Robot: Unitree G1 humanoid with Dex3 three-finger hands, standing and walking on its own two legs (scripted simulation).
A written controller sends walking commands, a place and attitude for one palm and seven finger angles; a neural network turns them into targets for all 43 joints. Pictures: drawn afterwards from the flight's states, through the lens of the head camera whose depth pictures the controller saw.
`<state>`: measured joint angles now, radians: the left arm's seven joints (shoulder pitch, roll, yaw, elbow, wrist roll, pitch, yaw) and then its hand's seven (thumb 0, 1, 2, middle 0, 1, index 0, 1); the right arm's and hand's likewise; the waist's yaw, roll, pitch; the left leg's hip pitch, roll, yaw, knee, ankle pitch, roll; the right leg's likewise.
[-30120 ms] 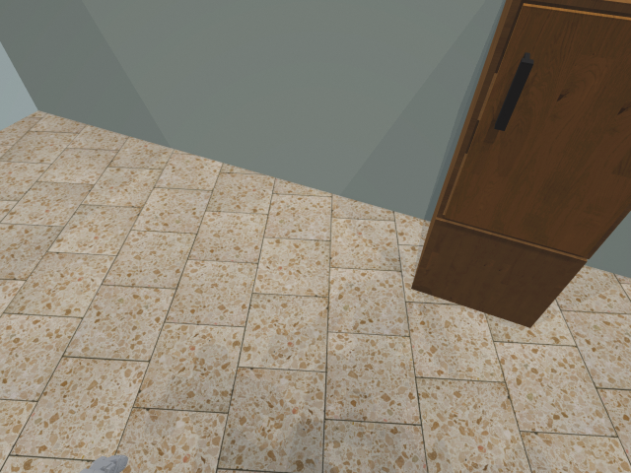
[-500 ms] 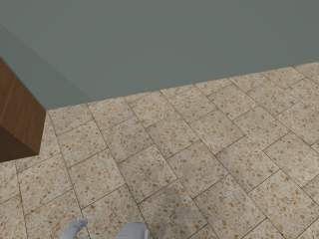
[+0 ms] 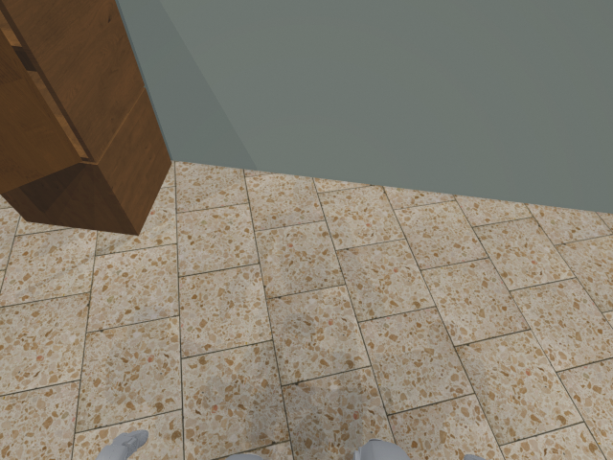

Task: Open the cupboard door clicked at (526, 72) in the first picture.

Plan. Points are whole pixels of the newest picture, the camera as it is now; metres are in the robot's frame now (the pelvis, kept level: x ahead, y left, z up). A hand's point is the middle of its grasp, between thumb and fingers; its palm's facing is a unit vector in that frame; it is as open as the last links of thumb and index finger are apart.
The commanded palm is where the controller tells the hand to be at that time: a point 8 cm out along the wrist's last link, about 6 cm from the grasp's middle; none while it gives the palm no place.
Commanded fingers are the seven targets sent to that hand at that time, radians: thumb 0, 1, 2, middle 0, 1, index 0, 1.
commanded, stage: turn to face it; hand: left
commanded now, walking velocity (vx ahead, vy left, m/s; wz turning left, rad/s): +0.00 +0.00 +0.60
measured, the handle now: out of the picture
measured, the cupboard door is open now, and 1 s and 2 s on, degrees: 45 45 45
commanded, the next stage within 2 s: take the last steps up to it in 0.98 s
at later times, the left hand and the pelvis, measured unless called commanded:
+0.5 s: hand out of the picture +0.02 +0.21 -0.20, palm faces +0.32 -0.93 -0.20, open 7.4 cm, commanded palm none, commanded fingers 0.00 0.90 0.90 -0.20 -0.30 -0.20 -0.30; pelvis +0.02 +0.00 -0.02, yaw +18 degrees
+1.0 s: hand out of the picture +0.03 +0.17 -0.15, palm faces +0.53 -0.81 -0.25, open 7.4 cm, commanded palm none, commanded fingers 0.00 0.90 0.90 -0.20 -0.30 -0.20 -0.30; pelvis +0.05 -0.04 +0.00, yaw +33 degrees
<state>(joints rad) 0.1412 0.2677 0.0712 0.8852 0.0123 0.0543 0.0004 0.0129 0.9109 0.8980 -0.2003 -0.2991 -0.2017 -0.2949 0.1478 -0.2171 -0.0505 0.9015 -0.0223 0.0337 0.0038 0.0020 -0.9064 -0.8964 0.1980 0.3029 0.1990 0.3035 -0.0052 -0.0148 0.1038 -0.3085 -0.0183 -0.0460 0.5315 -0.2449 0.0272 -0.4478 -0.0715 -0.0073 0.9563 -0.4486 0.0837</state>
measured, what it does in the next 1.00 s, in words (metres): steps on the spot, turning left: right foot, then left foot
